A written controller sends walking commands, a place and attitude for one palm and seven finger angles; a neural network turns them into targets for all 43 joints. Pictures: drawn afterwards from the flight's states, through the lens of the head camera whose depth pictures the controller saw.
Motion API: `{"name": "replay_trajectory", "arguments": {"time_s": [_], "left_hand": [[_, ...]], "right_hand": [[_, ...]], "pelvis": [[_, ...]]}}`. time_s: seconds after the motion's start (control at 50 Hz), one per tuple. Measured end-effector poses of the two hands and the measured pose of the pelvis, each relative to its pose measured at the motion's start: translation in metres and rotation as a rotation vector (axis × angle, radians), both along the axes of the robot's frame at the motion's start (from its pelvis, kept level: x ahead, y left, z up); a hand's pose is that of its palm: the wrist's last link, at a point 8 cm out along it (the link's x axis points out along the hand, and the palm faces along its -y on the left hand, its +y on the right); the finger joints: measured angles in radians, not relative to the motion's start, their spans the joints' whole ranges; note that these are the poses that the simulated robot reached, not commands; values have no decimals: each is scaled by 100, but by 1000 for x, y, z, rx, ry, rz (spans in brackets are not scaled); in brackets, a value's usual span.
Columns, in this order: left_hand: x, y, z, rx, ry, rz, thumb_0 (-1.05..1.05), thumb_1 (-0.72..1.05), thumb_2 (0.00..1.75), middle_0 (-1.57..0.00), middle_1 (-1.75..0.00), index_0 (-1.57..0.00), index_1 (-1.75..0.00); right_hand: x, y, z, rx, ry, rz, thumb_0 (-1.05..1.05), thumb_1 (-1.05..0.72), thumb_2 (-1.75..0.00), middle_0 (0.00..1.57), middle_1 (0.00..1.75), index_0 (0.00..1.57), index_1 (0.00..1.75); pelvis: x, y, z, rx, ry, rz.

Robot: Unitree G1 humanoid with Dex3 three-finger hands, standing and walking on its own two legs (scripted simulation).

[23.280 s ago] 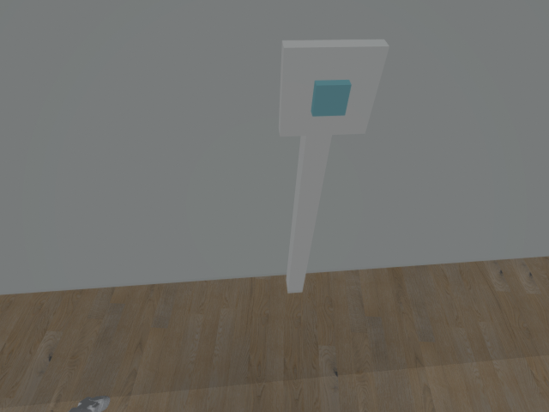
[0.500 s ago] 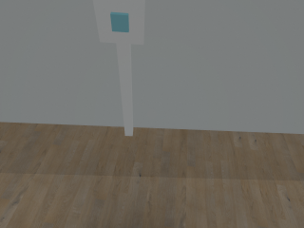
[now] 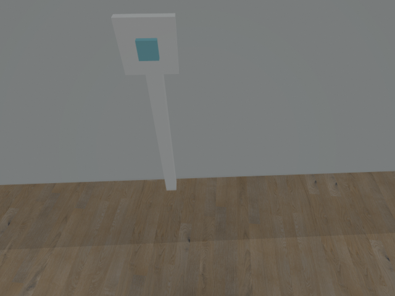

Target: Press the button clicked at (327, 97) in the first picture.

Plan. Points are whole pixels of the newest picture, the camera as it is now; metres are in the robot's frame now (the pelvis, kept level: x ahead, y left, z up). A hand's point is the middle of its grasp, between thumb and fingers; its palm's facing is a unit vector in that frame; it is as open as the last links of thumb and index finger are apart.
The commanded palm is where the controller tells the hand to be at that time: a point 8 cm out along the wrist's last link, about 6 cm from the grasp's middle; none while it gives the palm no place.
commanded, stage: let the arm hang, fingers relaxed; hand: left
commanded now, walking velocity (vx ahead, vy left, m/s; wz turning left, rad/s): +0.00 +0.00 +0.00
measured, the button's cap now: (147, 49) +0.79 +0.20 +0.12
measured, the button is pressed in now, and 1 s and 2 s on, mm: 0 0 0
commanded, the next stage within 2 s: stand and wait in 0.16 s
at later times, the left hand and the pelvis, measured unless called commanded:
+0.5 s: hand out of the picture +0.01 +0.16 -0.17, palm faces +0.03 -0.97 -0.22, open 7.3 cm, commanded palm none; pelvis +0.02 -0.02 +0.00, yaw +0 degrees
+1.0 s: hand out of the picture +0.07 +0.18 -0.16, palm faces +0.01 -0.96 -0.28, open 7.3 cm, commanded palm none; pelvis +0.03 -0.03 +0.00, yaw +0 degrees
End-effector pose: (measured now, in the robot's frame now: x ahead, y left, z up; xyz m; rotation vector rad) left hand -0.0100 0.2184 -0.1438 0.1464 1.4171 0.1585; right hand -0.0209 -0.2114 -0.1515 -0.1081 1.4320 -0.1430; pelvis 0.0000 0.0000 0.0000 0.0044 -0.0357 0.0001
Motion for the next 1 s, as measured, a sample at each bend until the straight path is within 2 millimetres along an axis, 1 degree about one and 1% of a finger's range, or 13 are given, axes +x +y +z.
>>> {"name": "replay_trajectory", "arguments": {"time_s": [0.12,0.22,0.3,0.4,0.5,0.74,0.86,1.0], "left_hand": [[7,-11,-2,-19,-5,-2,0,92,90,-20,-31,-20,-31],[6,-13,-2,-15,9,3,0,92,90,-20,-31,-20,-31],[5,-12,-1,-4,22,9,0,91,90,-20,-30,-20,-30],[6,-9,1,13,27,13,0,91,90,-20,-30,-20,-30],[12,-7,3,28,17,13,0,91,90,-20,-30,-20,-30],[41,-3,8,52,-41,-7,0,91,90,-20,-30,-20,-30],[56,1,11,67,-73,-21,0,91,90,-20,-30,-20,-30],[70,6,15,86,-95,-36,0,91,90,-20,-30,-20,-30]], "right_hand": [[-6,-4,2,-5,25,-13,0,-91,-90,20,30,20,29],[-6,-8,2,-5,40,-16,0,-91,-90,20,30,20,29],[-1,-11,2,-6,42,-15,0,-91,-90,20,30,20,29],[10,-18,2,-10,28,-8,0,-91,-90,20,30,20,29],[26,-27,2,-23,1,5,0,-91,-90,20,30,20,29],[62,-52,6,-61,-71,33,0,-91,-90,20,30,20,29],[72,-64,9,-79,-87,42,0,-91,-90,20,30,20,29],[79,-77,12,-98,-95,47,0,-91,-90,20,30,20,29]], "pelvis": [[3,-5,0,0,1,1],[6,-9,0,-1,3,3],[9,-12,0,-2,4,4],[13,-16,1,-1,4,5],[17,-19,1,-1,3,5],[23,-26,2,2,1,4],[25,-30,3,3,1,4],[27,-34,4,3,1,1]]}}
